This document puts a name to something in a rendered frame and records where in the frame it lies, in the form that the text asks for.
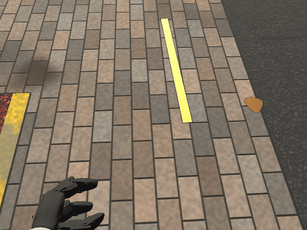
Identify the robot left hand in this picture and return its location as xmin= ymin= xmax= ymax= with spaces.
xmin=31 ymin=176 xmax=105 ymax=230

